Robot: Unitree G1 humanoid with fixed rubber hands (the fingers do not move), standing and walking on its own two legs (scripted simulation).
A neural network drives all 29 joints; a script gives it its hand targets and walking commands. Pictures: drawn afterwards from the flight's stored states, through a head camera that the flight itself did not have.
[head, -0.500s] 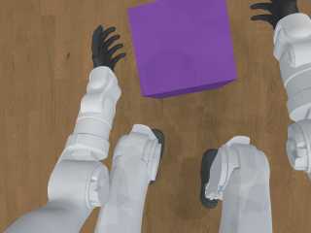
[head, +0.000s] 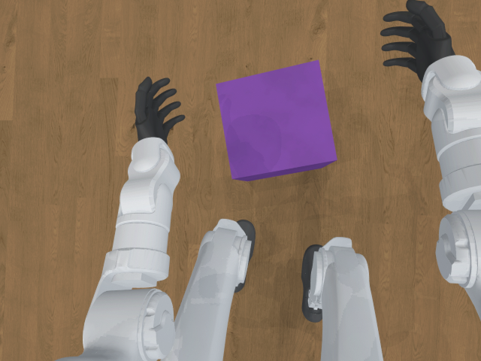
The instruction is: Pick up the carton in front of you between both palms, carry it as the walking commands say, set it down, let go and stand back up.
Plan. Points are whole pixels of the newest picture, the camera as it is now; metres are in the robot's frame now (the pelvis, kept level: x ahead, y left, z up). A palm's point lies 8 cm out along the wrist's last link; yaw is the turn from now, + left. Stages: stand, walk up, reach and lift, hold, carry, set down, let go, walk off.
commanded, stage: set down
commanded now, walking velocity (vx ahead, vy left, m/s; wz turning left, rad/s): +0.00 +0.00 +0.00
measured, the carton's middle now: (276, 132) +0.50 +0.03 -0.41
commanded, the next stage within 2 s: let go in 0.30 s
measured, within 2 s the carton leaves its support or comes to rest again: neither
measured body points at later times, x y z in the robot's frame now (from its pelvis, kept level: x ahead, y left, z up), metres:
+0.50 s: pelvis +0.04 -0.01 +0.13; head +0.30 -0.03 +0.49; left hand +0.43 +0.20 +0.02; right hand +0.54 -0.19 +0.01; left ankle +0.12 +0.12 -0.50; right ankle +0.07 -0.10 -0.50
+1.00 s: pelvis +0.11 +0.02 +0.22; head +0.22 -0.01 +0.66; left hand +0.31 +0.24 +0.15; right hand +0.37 -0.21 +0.12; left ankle +0.12 +0.12 -0.50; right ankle +0.07 -0.10 -0.50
